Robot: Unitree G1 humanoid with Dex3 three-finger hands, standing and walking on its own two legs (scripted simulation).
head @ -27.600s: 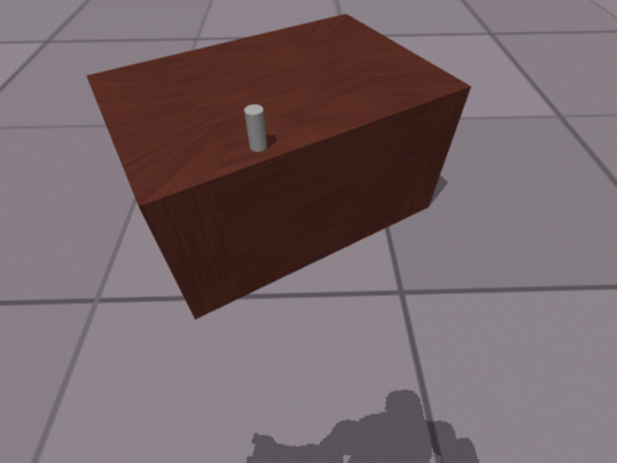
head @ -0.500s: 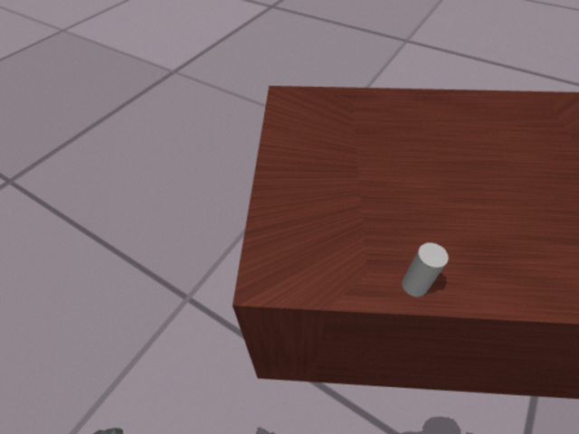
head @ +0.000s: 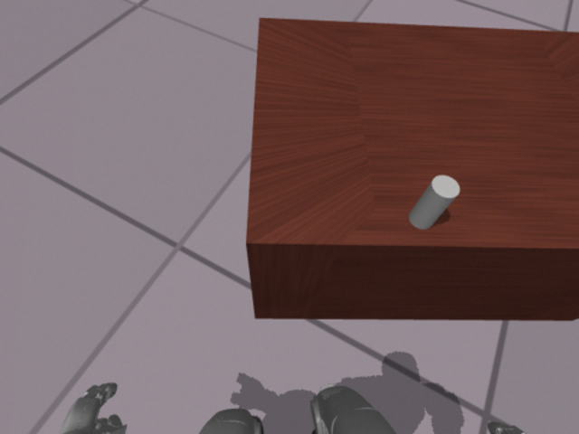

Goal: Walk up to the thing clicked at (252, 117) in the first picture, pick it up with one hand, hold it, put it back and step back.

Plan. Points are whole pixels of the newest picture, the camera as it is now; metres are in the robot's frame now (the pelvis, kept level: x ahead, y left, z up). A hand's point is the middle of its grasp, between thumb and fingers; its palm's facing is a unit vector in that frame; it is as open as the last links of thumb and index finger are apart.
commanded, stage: step back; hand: right
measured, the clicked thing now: (432, 203) +0.50 -0.27 -0.11
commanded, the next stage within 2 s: none
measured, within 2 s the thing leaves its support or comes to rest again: neither
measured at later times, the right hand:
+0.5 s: hand out of the picture +0.01 -0.28 -0.15, palm faces -0.07 +0.90 -0.43, open 7.4 cm
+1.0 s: hand out of the picture -0.12 -0.32 -0.15, palm faces +0.03 +0.91 -0.42, open 7.4 cm
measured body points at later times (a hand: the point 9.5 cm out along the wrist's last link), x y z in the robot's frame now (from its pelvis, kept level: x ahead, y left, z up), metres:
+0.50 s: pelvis -0.11 +0.00 -0.01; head -0.03 +0.00 +0.43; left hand +0.03 +0.31 -0.12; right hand +0.01 -0.32 -0.12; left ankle -0.12 +0.13 -0.73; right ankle -0.03 -0.12 -0.73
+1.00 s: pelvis -0.26 -0.04 -0.02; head -0.21 -0.05 +0.43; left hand -0.19 +0.28 -0.13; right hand -0.13 -0.37 -0.12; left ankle -0.13 +0.12 -0.72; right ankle -0.29 -0.16 -0.73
